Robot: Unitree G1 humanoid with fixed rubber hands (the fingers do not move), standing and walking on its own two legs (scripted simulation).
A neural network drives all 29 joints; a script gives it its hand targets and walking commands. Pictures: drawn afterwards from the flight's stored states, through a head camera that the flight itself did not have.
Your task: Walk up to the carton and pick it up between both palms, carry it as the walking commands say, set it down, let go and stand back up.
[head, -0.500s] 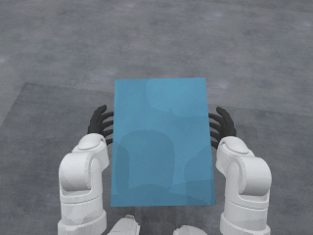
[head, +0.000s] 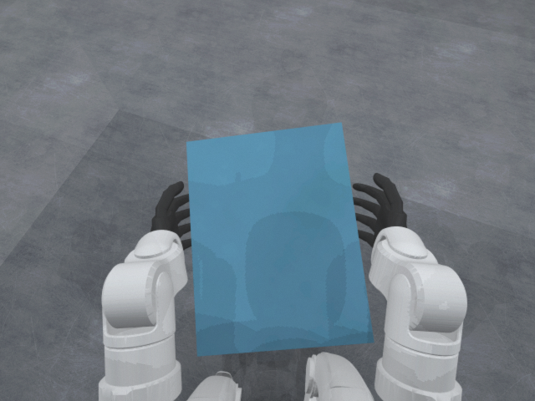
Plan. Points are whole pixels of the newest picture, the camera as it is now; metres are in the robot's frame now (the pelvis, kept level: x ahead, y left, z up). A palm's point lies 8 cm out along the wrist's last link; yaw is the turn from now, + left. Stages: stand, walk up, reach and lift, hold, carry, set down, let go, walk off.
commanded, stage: carry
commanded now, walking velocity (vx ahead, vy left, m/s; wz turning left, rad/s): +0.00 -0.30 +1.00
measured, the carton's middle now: (279, 241) +0.34 -0.01 -0.05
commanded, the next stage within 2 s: none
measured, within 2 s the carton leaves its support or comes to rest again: neither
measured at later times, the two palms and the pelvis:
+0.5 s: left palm (160, 176) +0.42 +0.16 +0.03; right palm (316, 98) +0.56 -0.08 +0.04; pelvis +0.22 -0.10 -0.02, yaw +29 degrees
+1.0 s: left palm (167, 79) +0.62 +0.18 +0.03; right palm out of the picture +0.87 +0.05 +0.02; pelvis +0.60 -0.14 -0.05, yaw +67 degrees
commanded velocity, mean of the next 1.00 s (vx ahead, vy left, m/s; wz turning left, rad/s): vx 0.00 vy -0.30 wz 1.00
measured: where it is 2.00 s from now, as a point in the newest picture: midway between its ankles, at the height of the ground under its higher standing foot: (278, 202)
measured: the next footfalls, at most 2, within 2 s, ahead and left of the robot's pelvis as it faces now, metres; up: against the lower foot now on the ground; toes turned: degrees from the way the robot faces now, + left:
right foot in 0.08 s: +0.10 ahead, -0.16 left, +0.00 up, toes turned -3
left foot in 0.32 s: +0.08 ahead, +0.04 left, +0.00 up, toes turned +24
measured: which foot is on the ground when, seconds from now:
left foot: down 0.00-0.08, up 0.10-0.30, down 0.32-0.52, up 0.54-0.74, down 0.76-0.94, up 0.96-1.00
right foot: up 0.00-0.06, down 0.08-0.36, up 0.38-0.50, down 0.52-0.78, up 0.80-0.96, down 0.98-1.00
